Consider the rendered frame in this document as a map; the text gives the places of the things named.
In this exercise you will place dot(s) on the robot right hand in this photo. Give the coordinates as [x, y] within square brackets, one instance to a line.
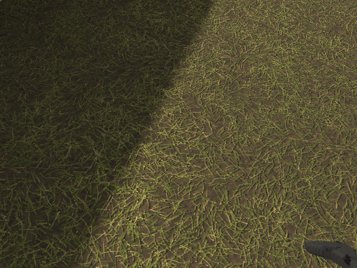
[341, 254]

